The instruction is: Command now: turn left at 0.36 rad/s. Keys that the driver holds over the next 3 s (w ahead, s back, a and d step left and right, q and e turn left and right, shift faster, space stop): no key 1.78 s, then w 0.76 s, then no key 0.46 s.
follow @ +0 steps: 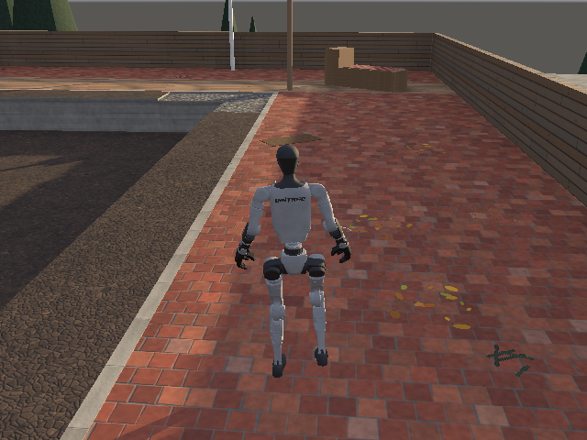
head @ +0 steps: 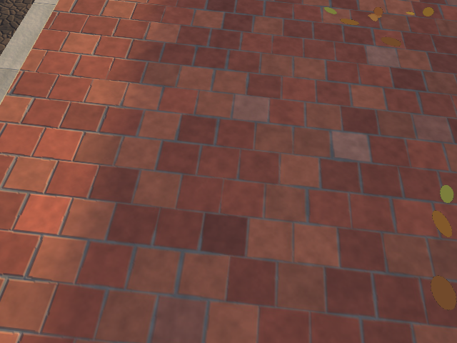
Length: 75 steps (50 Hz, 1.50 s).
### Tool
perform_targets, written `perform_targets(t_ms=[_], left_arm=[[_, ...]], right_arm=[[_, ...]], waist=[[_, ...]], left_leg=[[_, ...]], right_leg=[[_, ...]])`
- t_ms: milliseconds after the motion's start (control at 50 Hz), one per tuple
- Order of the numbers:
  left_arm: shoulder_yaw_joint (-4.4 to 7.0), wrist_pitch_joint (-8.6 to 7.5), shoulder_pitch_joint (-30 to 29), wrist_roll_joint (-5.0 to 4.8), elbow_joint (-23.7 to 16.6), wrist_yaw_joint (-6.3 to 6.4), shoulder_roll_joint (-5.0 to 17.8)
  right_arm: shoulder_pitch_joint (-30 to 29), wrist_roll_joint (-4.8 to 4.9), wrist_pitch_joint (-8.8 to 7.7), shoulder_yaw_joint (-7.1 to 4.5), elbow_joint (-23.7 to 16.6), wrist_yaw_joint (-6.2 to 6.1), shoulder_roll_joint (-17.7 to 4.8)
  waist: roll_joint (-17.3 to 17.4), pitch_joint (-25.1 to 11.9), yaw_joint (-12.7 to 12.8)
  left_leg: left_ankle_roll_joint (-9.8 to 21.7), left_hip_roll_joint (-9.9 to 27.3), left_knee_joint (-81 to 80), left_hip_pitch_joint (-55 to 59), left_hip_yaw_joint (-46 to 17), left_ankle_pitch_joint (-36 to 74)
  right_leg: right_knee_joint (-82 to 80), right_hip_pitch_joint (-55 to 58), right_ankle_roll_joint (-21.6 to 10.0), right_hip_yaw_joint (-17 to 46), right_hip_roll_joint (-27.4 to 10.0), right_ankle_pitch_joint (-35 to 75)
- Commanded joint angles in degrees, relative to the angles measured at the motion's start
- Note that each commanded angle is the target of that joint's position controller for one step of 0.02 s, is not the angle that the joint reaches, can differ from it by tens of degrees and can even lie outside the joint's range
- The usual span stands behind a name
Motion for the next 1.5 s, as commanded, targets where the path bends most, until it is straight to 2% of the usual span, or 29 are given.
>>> perform_targets(t_ms=[20, 120, 160, 180, 200, 220, 240, 260, 300, 340, 440, 520, 700, 1000, 1500], left_arm=[[0.08, -0.81, -1.5, -0.16, -3.9, -0.38, 2.7], [-0.04, -1.28, -1.7, -0.73, -4.4, -1.21, 3.3], [-0.34, -1.82, 0.5, -0.65, -3.6, -1.70, 2.1], [-0.56, -2.17, 1.5, 0.00, -3.4, -1.92, 1.9], [-0.26, -2.42, 2.4, 0.99, -3.8, -1.73, 4.5], [0.40, -2.37, 0.2, 1.32, -4.0, -1.61, 8.3], [-0.51, -2.39, -1.3, 1.16, -3.8, -1.88, 4.4], [-1.20, -2.54, -2.8, 0.94, -4.3, -2.16, 2.1], [-1.12, -2.93, -2.5, 0.71, -4.4, -2.24, 2.9], [-1.28, -3.30, -0.8, 0.70, -4.0, -1.99, 2.9], [-1.80, -2.79, 0.0, 0.49, -4.4, -1.63, 1.9], [-2.07, -2.66, -0.1, 0.41, -4.5, -1.84, 1.3], [-2.44, -2.96, 0.3, 0.25, -3.2, -2.28, 0.2], [-2.69, -3.33, 2.1, 0.05, 1.3, -2.13, 0.0], [-3.18, -2.56, 4.0, -0.38, 12.3, -1.59, 1.0]], right_arm=[[-1.4, -0.24, -0.66, -2.18, -3.5, -0.57, -8.7], [-1.6, -0.43, -0.47, -1.48, -2.5, 0.41, -8.2], [-3.0, 0.12, -0.49, -0.68, -2.1, 0.53, -6.7], [-2.1, 0.22, -0.71, -0.18, -1.6, 0.51, -5.5], [-0.1, -0.70, -1.22, 0.37, -1.3, 0.47, -3.8], [4.0, -1.26, -1.87, 0.23, -0.8, 0.84, -3.6], [2.9, -1.52, -1.95, 0.25, -0.5, 0.70, -3.9], [1.1, -1.52, -1.76, -0.06, -0.4, 0.63, -5.0], [-1.2, -1.18, -0.97, -0.34, -0.4, 0.45, -5.2], [-0.8, -0.93, -0.72, -0.28, -0.3, 0.55, -4.4], [0.4, -0.76, -1.27, -0.24, 0.9, 0.55, -3.0], [1.4, -0.74, -1.43, -0.35, 1.6, 0.27, -2.6], [2.8, -0.72, -1.31, -0.56, 2.6, -0.70, -2.4], [4.0, -0.64, -1.06, -0.72, 5.7, -1.78, -1.4], [6.5, -0.24, -1.64, -0.46, 17.9, -2.69, -1.5]], waist=[[9.9, -8.0, -0.9], [10.5, -5.7, -1.8], [9.4, -5.5, 0.4], [8.0, -5.8, 1.2], [3.8, -7.5, 0.1], [-5.5, -7.2, -4.4], [-8.4, -7.9, -3.7], [-7.3, -6.4, -2.8], [-5.5, -4.1, -1.0], [-3.5, -3.5, -0.6], [0.7, -3.5, 0.2], [2.4, -3.5, 0.2], [2.1, -3.0, -0.2], [1.6, -1.8, -0.2], [1.5, -0.2, 0.5]], left_leg=[[9.9, 13.5, -5.5, 8.2, -12.1, 15.8], [10.4, 13.9, -4.5, 4.7, -15.7, 11.9], [8.6, 12.3, -2.4, 3.5, -15.5, 12.5], [6.3, 10.7, -1.9, 1.9, -15.0, 10.5], [2.8, 8.0, 0.9, -0.9, -12.9, 4.6], [-0.2, 2.1, 3.7, -3.3, -6.3, -4.3], [-2.6, 2.2, 3.1, 1.5, -3.6, -6.5], [-3.3, 2.4, 2.5, 2.8, -3.4, -4.1], [-2.5, 2.2, 2.5, 1.5, -4.1, 0.0], [-1.7, 2.8, 1.7, 1.6, -4.9, 2.0], [-1.9, 3.1, 1.2, 1.1, -5.6, 3.8], [-2.4, 3.4, 1.0, 1.8, -5.9, 4.9], [-2.9, 3.8, 1.2, 4.1, -5.9, 6.7], [-4.2, 3.7, 0.7, 5.9, -5.3, 7.3], [-5.3, 3.8, -2.3, 6.3, -3.6, 7.1]], right_leg=[[-7.3, 1.5, 0.2, 0.9, -1.0, 1.2], [-18.2, 9.7, -1.2, 0.1, -0.4, -1.5], [-29.7, 16.2, -2.4, -0.9, 0.2, 5.3], [-36.5, 21.4, -3.3, 0.1, -0.6, 13.5], [-36.5, 27.3, -5.1, 5.1, -6.2, 24.1], [-34.3, 27.1, -9.2, 9.5, -11.0, 30.1], [-35.9, 21.4, -12.5, 10.9, -11.8, 22.5], [-36.3, 20.0, -11.3, 9.1, -9.2, 15.6], [-35.3, 19.6, -8.2, 5.9, -5.8, 10.8], [-34.4, 19.4, -7.4, 4.7, -4.8, 10.0], [-32.4, 20.8, -7.3, 3.4, -3.5, 10.6], [-31.9, 20.8, -7.4, 3.0, -2.8, 11.1], [-32.5, 19.8, -7.3, 2.5, -2.0, 11.2], [-34.9, 19.0, -7.9, 3.2, -2.0, 9.8], [-38.5, 21.4, -9.0, 3.8, -1.8, 11.1]])
Next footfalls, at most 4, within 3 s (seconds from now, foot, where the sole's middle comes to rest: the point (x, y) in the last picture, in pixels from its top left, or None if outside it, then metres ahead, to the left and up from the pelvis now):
0.20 right None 0.06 -0.15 -0.78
2.12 left None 0.13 0.10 -0.78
2.62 right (255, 318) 0.52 -0.09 -0.78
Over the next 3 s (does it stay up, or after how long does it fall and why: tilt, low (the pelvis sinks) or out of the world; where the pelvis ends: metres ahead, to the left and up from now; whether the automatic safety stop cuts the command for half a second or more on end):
stays up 0.45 0.00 -0.01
